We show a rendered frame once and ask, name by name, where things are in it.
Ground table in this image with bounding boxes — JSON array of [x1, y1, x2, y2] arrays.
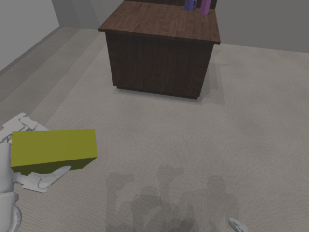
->
[[98, 0, 221, 100]]

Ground robot left forearm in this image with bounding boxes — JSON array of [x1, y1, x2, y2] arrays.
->
[[0, 192, 22, 232]]

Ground sponge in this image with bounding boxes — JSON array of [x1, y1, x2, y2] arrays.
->
[[11, 129, 98, 176]]

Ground right robot hand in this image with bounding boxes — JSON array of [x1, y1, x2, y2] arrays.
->
[[228, 218, 248, 232]]

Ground left robot hand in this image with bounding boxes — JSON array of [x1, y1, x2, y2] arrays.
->
[[0, 113, 71, 193]]

